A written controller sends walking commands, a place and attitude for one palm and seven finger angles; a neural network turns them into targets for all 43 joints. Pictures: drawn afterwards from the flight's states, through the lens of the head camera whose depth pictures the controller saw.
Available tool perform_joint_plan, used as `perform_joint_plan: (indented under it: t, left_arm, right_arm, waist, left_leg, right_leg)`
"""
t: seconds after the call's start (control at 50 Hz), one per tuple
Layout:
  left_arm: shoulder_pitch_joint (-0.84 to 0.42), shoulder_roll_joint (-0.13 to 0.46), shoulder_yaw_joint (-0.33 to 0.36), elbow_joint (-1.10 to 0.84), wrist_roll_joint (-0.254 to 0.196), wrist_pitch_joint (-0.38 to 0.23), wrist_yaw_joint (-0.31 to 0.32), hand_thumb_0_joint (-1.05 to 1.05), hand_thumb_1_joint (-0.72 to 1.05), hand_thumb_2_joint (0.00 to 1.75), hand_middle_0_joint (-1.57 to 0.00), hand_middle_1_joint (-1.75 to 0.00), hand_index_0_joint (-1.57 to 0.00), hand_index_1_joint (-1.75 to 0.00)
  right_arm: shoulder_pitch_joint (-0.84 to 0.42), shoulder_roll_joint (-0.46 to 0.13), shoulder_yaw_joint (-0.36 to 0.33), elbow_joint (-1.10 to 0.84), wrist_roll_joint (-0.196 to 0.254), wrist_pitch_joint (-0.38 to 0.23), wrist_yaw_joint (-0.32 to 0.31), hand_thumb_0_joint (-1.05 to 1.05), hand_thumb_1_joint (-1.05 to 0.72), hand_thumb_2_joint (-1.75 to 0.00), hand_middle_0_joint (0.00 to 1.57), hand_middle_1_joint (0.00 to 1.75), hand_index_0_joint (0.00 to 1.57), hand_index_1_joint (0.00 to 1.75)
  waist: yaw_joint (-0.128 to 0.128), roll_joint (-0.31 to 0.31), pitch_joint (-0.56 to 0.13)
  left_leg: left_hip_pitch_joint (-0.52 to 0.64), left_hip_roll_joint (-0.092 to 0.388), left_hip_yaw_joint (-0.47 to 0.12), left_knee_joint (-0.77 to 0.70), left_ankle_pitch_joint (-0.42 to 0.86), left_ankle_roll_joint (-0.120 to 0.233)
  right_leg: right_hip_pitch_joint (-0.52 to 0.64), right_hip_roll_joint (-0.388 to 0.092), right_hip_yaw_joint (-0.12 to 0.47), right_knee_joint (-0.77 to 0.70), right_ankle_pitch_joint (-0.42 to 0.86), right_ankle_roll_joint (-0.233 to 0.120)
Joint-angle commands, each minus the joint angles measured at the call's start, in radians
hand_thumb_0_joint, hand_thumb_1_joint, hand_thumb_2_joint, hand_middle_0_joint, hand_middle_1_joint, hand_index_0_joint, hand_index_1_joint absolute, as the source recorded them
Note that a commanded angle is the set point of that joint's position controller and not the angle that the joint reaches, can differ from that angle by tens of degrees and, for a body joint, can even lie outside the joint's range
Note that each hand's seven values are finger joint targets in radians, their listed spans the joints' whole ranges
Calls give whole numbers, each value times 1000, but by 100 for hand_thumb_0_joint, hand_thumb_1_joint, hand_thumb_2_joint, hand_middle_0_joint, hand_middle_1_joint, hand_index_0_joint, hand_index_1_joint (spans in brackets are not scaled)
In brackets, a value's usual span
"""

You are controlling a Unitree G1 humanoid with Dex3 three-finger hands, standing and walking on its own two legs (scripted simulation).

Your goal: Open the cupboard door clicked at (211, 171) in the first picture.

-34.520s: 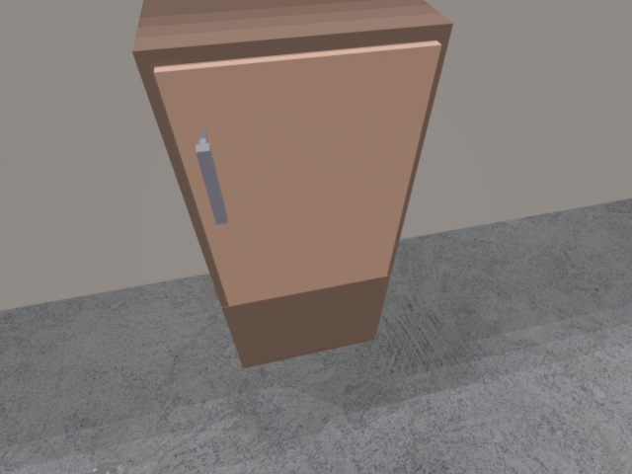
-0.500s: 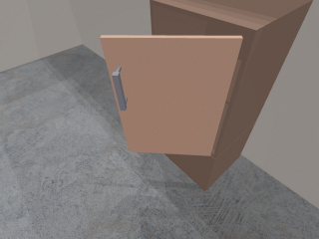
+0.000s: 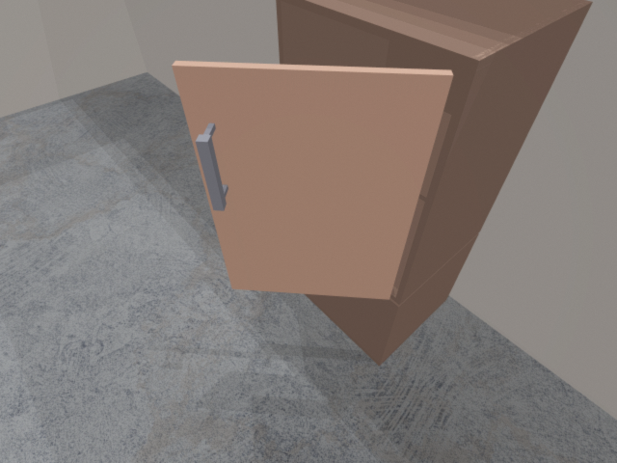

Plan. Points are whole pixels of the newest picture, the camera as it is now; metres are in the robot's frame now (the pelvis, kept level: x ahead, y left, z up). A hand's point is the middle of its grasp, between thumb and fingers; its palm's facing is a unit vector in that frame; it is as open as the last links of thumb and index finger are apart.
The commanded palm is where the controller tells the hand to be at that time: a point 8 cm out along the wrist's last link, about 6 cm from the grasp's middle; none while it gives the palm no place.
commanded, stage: come to a stop and stand still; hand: left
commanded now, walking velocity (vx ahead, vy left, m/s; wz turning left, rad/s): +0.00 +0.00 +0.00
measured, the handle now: (215, 168) +0.57 +0.20 +0.07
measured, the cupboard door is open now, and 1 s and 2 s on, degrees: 44 44 44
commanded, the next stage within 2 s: look again from close up in 0.02 s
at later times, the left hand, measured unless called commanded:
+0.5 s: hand out of the picture -0.01 +0.16 -0.17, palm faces +0.05 -0.98 -0.17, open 7.4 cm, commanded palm none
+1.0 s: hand (185, 396) +0.20 +0.17 +0.00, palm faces +0.09 -1.00 +0.00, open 7.8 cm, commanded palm +0.12 +0.23 -0.04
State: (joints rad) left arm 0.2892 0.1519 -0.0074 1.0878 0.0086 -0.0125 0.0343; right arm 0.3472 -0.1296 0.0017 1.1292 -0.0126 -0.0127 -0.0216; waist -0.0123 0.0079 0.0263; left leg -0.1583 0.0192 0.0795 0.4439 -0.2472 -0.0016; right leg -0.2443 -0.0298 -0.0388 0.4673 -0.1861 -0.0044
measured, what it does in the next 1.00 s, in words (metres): stands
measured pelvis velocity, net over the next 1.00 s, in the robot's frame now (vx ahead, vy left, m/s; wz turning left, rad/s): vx -0.01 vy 0.00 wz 0.05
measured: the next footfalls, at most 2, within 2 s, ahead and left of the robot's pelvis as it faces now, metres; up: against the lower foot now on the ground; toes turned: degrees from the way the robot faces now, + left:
none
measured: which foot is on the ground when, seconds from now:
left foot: down 0.00-1.00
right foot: down 0.00-1.00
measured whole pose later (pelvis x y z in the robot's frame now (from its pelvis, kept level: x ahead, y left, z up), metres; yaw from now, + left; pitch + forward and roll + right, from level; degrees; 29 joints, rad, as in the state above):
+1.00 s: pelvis -0.01 +0.00 -0.04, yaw +3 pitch +4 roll +1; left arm 0.34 0.15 0.06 0.16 -0.21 -0.42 -0.13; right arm 0.25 -0.29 -0.06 0.68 0.02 -0.33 -0.04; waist -0.03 0.00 -0.08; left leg -0.50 0.00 0.04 0.81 -0.39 0.01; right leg -0.57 -0.05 -0.03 0.82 -0.33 0.00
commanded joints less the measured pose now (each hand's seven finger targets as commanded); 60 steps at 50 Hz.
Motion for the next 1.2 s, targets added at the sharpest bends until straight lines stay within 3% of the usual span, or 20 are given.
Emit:
perform_joint_plan:
  t: [0.0, 0.68, 0.7, 0.72, 0.74, 0.76, 0.78, 0.8, 0.82, 0.84, 0.86, 0.92, 0.96, 0.98, 1.0, 1.04, 1.08, 1.14, 1.16, 1.18]
  left_arm:
    - [56, 95, 21, -36, 2, -16, 7, 0, 90, 90, -20, -30, -20, -30]
    - [93, 57, 26, -15, 5, -17, 7, 0, 90, 90, -20, -30, -20, -30]
    - [155, 100, 17, 28, 16, -27, 41, 0, 90, 90, -20, -30, -20, -30]
    - [-609, 268, 59, -1528, -224, -250, 11, 0, 88, 89, -20, -32, -20, -32]
    - [-219, 233, 99, -1276, -142, -198, 74, 0, 85, 88, -20, -33, -20, -33]
    - [60, 33, -17, -1081, -150, -58, 108, 0, 83, 87, -21, -34, -21, -34]
    - [49, -74, -98, -1093, -180, -34, 93, 0, 81, 86, -21, -36, -21, -36]
    - [0, -27, -83, -1184, -209, -84, 79, 0, 78, 85, -21, -37, -21, -37]
    - [9, 12, -59, -1185, -199, -133, 64, 0, 76, 84, -21, -39, -21, -39]
    - [31, 2, -51, -1151, -200, -183, 38, 0, 74, 83, -21, -40, -21, -40]
    - [29, 25, -13, -1070, -192, -238, 5, 0, 71, 82, -21, -42, -21, -42]
    - [299, 19, 89, -914, -230, -443, -167, 0, 64, 79, -22, -47, -22, -47]
    - [365, 116, 206, -873, -246, -567, -304, 0, 60, 77, -22, -50, -22, -50]
    - [342, 160, 229, -938, -244, -610, -360, 0, 57, 76, -22, -51, -22, -51]
    - [355, 185, 257, -955, -242, -607, -386, 0, 55, 75, -22, -53, -22, -53]
    - [333, 160, 239, -1078, -272, -552, -402, 0, 50, 73, -23, -55, -23, -55]
    - [230, 183, 252, -1239, -304, -505, -389, 0, 46, 71, -23, -58, -23, -58]
    - [147, 182, 246, -1450, -298, -511, -335, 0, 39, 68, -24, -63, -24, -63]
    - [49, 199, 224, -1504, -298, -525, -338, 0, 36, 67, -24, -64, -24, -64]
    - [31, 191, 207, -1510, -289, -536, -344, 0, 34, 66, -24, -66, -24, -66]
  right_arm:
    - [51, -89, -17, -27, 2, -14, -2, 0, -90, -90, 20, 30, 20, 30]
    - [49, -74, -17, -16, 1, -19, -9, 0, -90, -90, 20, 30, 20, 30]
    - [-89, -125, -18, -86, 4, -26, 3, 0, -90, -90, 20, 30, 20, 30]
    - [-84, -306, -23, -469, 52, -172, -48, 0, -90, -90, 20, 30, 20, 30]
    - [-175, -220, -3, -408, 58, -270, -80, 0, -90, -90, 20, 30, 20, 30]
    - [-162, -175, -14, -418, 77, -309, -72, 0, -90, -90, 20, 30, 20, 30]
    - [-124, -189, -7, -401, 91, -332, -72, 0, -90, -90, 20, 30, 20, 30]
    - [-149, -222, -18, -443, 91, -360, -81, 0, -90, -90, 20, 30, 20, 30]
    - [-145, -248, -29, -462, 77, -379, -82, 0, -90, -90, 20, 30, 20, 30]
    - [-139, -248, -34, -494, 61, -392, -78, 0, -90, -90, 20, 30, 20, 30]
    - [-139, -253, -47, -522, 54, -398, -66, 0, -90, -90, 20, 30, 20, 30]
    - [-176, -242, -85, -615, 24, -392, -13, 0, -90, -90, 20, 30, 20, 30]
    - [-203, -258, -107, -680, 25, -356, 31, 0, -90, -90, 20, 30, 20, 30]
    - [-230, -261, -109, -724, 28, -342, 43, 0, -90, -90, 20, 30, 20, 30]
    - [-244, -257, -113, -754, 38, -325, 43, 0, -90, -90, 20, 30, 20, 30]
    - [-260, -247, -108, -814, 51, -290, 32, 0, -90, -90, 20, 30, 20, 30]
    - [-241, -245, -99, -849, 50, -262, 17, 0, -90, -90, 20, 30, 20, 30]
    - [-174, -223, -91, -842, 40, -246, -3, 0, -90, -90, 20, 30, 20, 30]
    - [-154, -232, -78, -827, 30, -246, -9, 0, -90, -90, 20, 30, 20, 30]
    - [-143, -229, -77, -811, 32, -250, -14, 0, -90, -90, 20, 30, 20, 30]
  waist:
    - [6, -29, 68]
    - [13, -15, 71]
    - [63, -27, 85]
    - [-91, 149, -417]
    - [6, 216, -385]
    - [-12, 179, -160]
    - [-34, 58, -32]
    - [-46, -11, 36]
    - [-61, -101, 32]
    - [-59, -192, 50]
    - [-53, -203, 62]
    - [50, -282, -55]
    - [77, -148, -91]
    - [75, -85, -126]
    - [90, -95, -154]
    - [96, -53, -213]
    - [79, 22, -245]
    - [27, 98, -320]
    - [-10, 76, -295]
    - [-25, 83, -300]
  left_leg:
    - [-93, 73, -83, -109, -5, 15]
    - [-87, 81, -97, -149, -4, 16]
    - [-131, 104, -37, 56, 65, -8]
    - [109, -15, -60, -62, 65, 17]
    - [42, -8, -27, -72, 6, 25]
    - [-115, 9, -66, -86, -121, 1]
    - [-164, -4, -76, -67, -169, 5]
    - [-179, -8, -96, -23, -194, 15]
    - [-208, -20, -94, 28, -214, 17]
    - [-260, -33, -90, 87, -219, 18]
    - [-308, -48, -81, 149, -213, 10]
    - [-466, -56, -55, 285, -183, -10]
    - [-517, -72, -45, 369, -151, -21]
    - [-544, -76, -35, 400, -158, -15]
    - [-574, -75, -29, 415, -147, -3]
    - [-578, -71, -24, 421, -117, 9]
    - [-556, -61, -44, 429, -96, 13]
    - [-485, -37, -69, 479, 20, 22]
    - [-492, -30, -89, 501, 29, 26]
    - [-478, -24, -93, 514, 32, 28]
  right_leg:
    - [7, -85, 109, -119, -47, -32]
    - [31, -75, 84, -121, -7, -26]
    - [15, -124, 103, -77, 274, -20]
    - [141, -27, 45, -27, 78, -9]
    - [115, 11, -3, 31, -63, -40]
    - [-11, 12, -52, 26, -142, -24]
    - [-70, 21, -62, 10, -161, -11]
    - [-126, 16, -49, -5, -242, 1]
    - [-185, 14, -41, -8, -334, 6]
    - [-247, 13, -42, 12, -398, 9]
    - [-299, 6, -28, 41, -430, 7]
    - [-332, 7, -5, 181, -455, -10]
    - [-304, -4, 33, 259, -376, -40]
    - [-312, -12, 45, 288, -364, -44]
    - [-314, -8, 50, 322, -329, -42]
    - [-311, 2, 47, 364, -255, -33]
    - [-318, 12, 49, 387, -222, -31]
    - [-345, 30, 21, 429, -47, -25]
    - [-380, 43, 17, 451, -32, -26]
    - [-402, 42, 18, 442, -28, -23]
